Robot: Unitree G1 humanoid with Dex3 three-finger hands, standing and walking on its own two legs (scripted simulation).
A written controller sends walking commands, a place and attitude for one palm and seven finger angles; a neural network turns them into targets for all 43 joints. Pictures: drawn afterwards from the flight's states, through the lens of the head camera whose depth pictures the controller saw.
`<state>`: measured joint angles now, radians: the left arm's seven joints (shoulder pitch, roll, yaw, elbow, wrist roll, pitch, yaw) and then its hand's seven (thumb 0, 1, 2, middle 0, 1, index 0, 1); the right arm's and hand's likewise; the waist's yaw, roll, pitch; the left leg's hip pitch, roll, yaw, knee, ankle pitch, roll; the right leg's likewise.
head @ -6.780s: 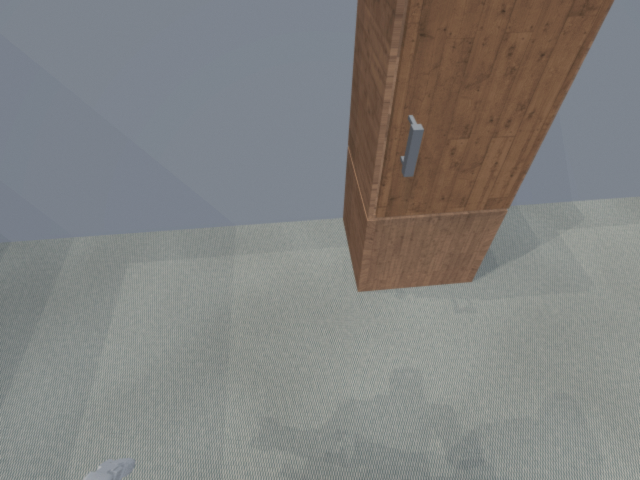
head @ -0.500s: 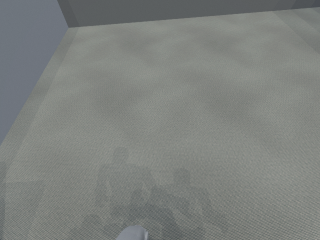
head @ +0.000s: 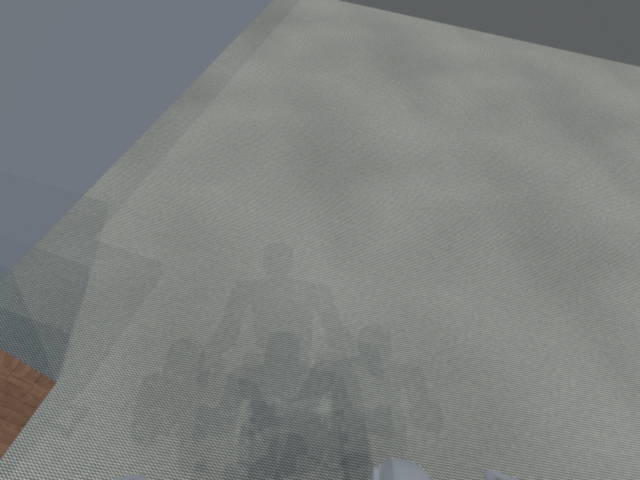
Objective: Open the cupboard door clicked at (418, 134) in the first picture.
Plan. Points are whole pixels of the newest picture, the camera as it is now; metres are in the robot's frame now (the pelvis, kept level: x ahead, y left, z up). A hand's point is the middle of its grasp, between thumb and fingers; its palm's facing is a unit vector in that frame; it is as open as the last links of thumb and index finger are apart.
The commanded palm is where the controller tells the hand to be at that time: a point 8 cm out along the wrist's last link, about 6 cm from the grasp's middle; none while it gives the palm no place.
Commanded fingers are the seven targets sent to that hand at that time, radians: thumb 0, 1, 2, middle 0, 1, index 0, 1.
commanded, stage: turn to face it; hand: left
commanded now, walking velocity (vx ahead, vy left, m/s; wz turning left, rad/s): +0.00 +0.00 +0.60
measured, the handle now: out of the picture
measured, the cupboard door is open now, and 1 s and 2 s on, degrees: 0 0 0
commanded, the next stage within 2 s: none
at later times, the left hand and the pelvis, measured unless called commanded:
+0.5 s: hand out of the picture +0.04 +0.17 -0.14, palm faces +0.28 -0.92 -0.28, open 7.3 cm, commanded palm none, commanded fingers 0.00 0.90 0.90 -0.20 -0.30 -0.20 -0.30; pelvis +0.00 -0.04 +0.00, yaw +19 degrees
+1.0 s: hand out of the picture -0.09 +0.26 -0.17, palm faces +0.59 -0.78 -0.22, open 7.3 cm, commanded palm none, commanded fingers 0.00 0.90 0.90 -0.20 -0.30 -0.20 -0.30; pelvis -0.04 +0.03 +0.00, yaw +35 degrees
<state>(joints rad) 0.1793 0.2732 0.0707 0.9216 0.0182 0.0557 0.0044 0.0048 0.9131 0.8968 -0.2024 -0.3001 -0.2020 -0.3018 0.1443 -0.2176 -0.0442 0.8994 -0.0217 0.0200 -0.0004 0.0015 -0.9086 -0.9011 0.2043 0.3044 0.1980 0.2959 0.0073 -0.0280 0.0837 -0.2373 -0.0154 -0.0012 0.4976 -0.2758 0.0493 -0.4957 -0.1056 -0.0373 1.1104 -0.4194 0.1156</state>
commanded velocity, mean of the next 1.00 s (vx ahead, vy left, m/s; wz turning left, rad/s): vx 0.00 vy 0.00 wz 0.60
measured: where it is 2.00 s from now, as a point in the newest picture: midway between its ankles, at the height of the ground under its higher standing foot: outside the picture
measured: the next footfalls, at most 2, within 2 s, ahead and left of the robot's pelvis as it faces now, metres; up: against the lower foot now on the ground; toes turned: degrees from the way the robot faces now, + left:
right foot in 0.26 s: +0.06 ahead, -0.15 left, +0.00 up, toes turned +7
left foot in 0.70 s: -0.01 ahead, +0.11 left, +0.00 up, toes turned +33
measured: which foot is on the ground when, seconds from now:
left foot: down 0.00-0.26, up 0.28-0.68, down 0.70-1.00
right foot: up 0.00-0.24, down 0.26-0.70, up 0.72-1.00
